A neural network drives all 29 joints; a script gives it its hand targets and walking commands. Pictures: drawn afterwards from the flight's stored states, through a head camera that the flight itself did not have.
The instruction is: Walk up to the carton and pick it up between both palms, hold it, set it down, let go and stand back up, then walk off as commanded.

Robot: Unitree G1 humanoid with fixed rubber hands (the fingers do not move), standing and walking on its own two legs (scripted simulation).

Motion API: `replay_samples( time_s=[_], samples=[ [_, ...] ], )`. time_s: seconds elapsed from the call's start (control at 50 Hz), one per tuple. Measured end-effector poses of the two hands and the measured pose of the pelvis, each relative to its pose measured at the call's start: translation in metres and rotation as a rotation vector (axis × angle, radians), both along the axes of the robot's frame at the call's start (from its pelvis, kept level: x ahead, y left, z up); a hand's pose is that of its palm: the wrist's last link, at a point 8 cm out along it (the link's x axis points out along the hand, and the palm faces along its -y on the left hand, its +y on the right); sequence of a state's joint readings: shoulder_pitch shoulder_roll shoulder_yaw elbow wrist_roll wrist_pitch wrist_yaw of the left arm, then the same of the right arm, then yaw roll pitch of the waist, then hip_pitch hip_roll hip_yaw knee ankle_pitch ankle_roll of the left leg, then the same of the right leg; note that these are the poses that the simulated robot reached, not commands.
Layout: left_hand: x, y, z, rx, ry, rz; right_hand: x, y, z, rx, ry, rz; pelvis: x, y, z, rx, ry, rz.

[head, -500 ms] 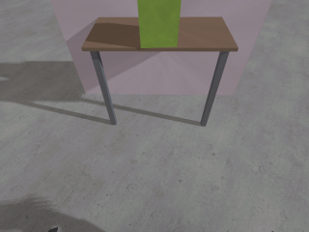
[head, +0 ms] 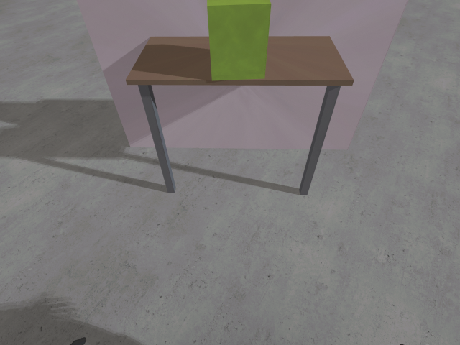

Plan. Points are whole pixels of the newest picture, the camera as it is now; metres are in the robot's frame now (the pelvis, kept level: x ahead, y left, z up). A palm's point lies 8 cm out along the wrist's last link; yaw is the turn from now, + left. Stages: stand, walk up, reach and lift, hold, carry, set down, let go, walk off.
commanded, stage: stand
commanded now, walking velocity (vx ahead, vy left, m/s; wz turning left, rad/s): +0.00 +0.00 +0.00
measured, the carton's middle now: (236, 34) +1.14 -0.02 +0.08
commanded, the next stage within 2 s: none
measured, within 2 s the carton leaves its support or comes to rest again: neither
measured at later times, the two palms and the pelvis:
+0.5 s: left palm out of the picture +0.09 +0.30 -0.08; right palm out of the picture +0.08 -0.31 -0.09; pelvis -0.02 +0.00 +0.01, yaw +0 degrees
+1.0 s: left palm out of the picture +0.08 +0.31 -0.08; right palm out of the picture +0.06 -0.31 -0.09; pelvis -0.02 +0.00 +0.01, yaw +0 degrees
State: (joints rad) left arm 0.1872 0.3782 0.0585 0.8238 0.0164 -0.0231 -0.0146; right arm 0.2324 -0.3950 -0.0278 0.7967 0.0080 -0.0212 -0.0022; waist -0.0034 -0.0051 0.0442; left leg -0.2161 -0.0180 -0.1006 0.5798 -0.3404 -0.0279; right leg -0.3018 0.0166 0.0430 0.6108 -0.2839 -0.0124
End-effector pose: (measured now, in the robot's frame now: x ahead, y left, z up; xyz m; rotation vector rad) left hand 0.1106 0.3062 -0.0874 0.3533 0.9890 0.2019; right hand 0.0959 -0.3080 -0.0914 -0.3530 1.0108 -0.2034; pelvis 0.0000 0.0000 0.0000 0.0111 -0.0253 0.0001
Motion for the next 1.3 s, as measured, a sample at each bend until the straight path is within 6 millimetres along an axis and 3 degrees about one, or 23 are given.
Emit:
replay_samples(
  time_s=[0.24,0.7,1.3],
  samples=[
    [0.0,-0.002,0.005,0.004,-0.019,0.003,0.003,0.0,0.003,0.006,-0.026,0.01,-0.003,-0.003,0.002,0.004,0.004,0.001],
    [-0.034,0.0,0.005,0.0,0.019,0.021,-0.03,-0.001,0.002,0.014,0.007,0.002,-0.027,-0.003,0.007,0.007,-0.006,0.0],
    [-0.034,0.004,0.003,-0.006,0.049,0.026,-0.031,0.002,0.002,0.015,0.038,-0.005,-0.022,0.001,0.009,0.004,0.009,-0.002]
  ],
)
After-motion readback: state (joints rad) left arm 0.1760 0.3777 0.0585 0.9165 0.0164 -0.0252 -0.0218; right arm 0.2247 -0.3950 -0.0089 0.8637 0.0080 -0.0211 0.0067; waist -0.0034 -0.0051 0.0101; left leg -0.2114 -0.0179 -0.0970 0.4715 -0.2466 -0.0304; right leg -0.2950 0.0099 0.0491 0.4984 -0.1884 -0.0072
